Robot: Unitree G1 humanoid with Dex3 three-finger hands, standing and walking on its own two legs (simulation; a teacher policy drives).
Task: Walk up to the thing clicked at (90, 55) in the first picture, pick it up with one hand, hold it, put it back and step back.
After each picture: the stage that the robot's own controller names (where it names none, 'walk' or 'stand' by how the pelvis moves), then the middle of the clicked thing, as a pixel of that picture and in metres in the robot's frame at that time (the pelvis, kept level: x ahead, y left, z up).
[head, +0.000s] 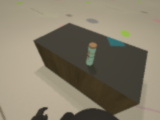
stand; (90, 54) +0.62 -0.01 -0.04
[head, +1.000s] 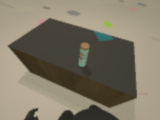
stand; (83, 56) +0.55 +0.05 -0.04
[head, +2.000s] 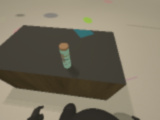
stand; (65, 57) +0.49 +0.22 -0.01
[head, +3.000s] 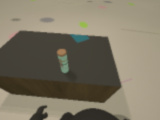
stand; (63, 62) +0.48 +0.23 -0.05
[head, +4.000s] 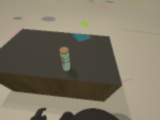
stand; (65, 60) +0.50 +0.22 -0.05
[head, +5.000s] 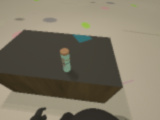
stand; (65, 61) +0.49 +0.21 -0.05
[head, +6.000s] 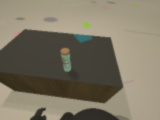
stand; (66, 60) +0.50 +0.21 -0.05
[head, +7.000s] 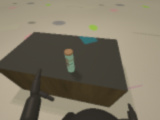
rise first; (70, 61) +0.50 +0.21 -0.04
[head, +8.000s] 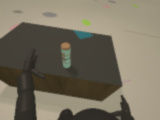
go down; (66, 56) +0.52 +0.18 -0.02
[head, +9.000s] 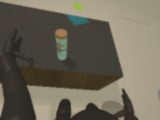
go down; (61, 46) +0.51 +0.18 +0.03
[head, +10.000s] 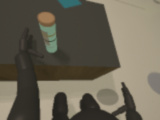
close in; (49, 36) +0.52 +0.20 +0.06
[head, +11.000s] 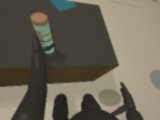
close; (45, 37) +0.53 +0.21 +0.08
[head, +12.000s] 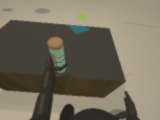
lift; (58, 58) +0.38 +0.18 +0.13
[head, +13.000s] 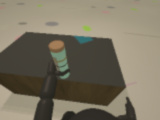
hold; (61, 62) +0.32 +0.18 +0.17
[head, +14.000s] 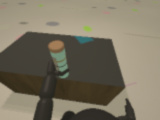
hold; (60, 62) +0.32 +0.18 +0.17
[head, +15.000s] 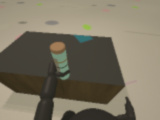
hold; (61, 63) +0.32 +0.17 +0.15
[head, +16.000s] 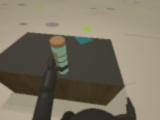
crouch; (60, 58) +0.34 +0.18 +0.18
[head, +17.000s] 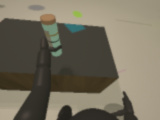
crouch; (53, 38) +0.48 +0.21 +0.17
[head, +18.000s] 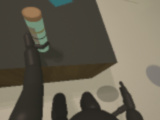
lower; (38, 34) +0.53 +0.22 +0.08
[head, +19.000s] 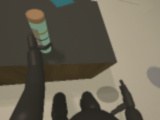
lower; (41, 35) +0.53 +0.21 +0.08
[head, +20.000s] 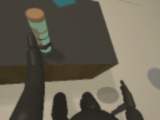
lower; (41, 35) +0.53 +0.22 +0.08
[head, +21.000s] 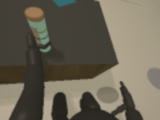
lower; (41, 34) +0.53 +0.22 +0.08
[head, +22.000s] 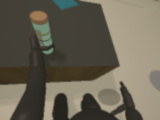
open; (44, 36) +0.52 +0.22 +0.07
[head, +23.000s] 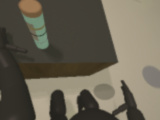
rise; (38, 30) +0.52 +0.23 +0.08
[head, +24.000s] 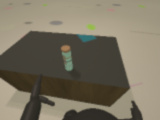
sink last; (67, 59) +0.50 +0.21 +0.01
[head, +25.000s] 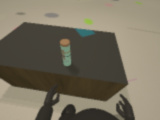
stand; (66, 53) +0.51 +0.21 +0.02
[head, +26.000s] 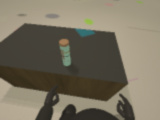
stand; (65, 53) +0.52 +0.21 +0.02
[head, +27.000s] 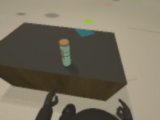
stand; (65, 53) +0.52 +0.21 +0.02
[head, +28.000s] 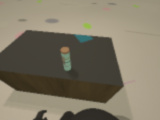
stand; (66, 59) +0.51 +0.22 -0.04
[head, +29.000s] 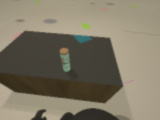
stand; (65, 60) +0.50 +0.22 -0.05
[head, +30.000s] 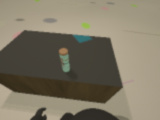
stand; (65, 61) +0.49 +0.22 -0.05
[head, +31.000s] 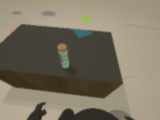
walk; (64, 57) +0.50 +0.23 -0.04
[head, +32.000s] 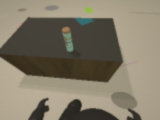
walk; (68, 40) +0.68 +0.25 -0.03
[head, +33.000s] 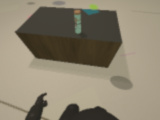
walk; (77, 22) +0.99 +0.19 -0.02
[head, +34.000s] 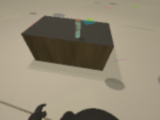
stand; (77, 28) +1.12 +0.21 -0.03
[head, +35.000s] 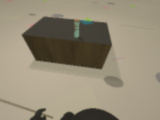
stand; (76, 28) +1.15 +0.22 -0.05
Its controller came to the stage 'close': yes
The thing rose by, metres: 0.22
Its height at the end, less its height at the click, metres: +0.00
